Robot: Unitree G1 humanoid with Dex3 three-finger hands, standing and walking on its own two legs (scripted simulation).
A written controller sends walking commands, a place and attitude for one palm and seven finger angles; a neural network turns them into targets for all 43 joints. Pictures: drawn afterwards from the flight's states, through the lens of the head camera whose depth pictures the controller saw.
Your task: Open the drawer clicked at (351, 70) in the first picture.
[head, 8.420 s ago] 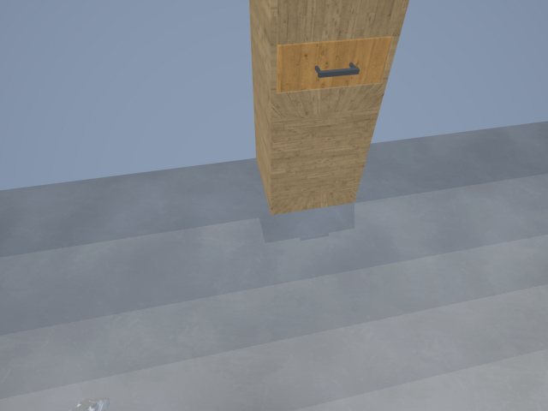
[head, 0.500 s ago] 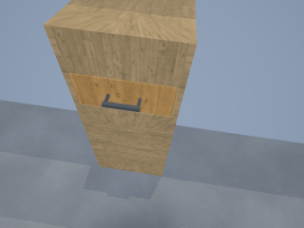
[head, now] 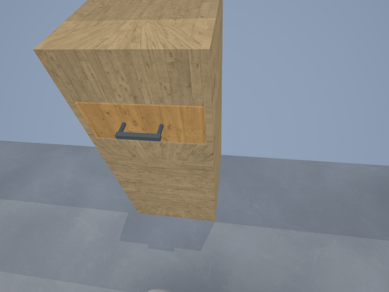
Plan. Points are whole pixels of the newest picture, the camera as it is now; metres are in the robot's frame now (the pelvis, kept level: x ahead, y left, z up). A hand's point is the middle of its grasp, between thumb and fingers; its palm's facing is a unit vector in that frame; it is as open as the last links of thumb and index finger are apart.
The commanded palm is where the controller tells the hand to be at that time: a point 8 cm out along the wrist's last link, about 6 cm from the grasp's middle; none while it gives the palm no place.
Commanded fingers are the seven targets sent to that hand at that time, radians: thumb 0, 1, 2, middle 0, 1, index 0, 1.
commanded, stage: come to a stop and stand still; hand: left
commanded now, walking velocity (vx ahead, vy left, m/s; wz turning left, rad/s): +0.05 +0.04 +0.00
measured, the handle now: (140, 131) +0.55 +0.22 -0.04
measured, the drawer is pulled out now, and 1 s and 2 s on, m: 0.00 0.00 0.00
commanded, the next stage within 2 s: look again from close up in 0.78 s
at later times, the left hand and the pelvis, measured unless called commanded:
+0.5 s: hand out of the picture -0.02 +0.22 -0.18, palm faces +0.06 -0.98 -0.19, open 7.4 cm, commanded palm none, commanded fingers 0.00 0.90 0.90 -0.20 -0.30 -0.20 -0.30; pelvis +0.00 +0.04 +0.00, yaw +0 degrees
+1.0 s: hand out of the picture +0.03 +0.22 -0.18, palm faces +0.02 -0.97 -0.23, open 7.3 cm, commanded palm none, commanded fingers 0.00 0.90 0.90 -0.20 -0.30 -0.20 -0.30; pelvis +0.00 +0.04 -0.01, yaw +1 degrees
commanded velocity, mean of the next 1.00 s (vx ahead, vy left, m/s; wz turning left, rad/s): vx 0.00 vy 0.00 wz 0.00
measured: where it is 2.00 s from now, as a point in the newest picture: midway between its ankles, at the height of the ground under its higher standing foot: outside the picture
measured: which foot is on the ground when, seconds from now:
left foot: up 0.00-0.18, down 0.20-1.00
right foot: down 0.00-1.00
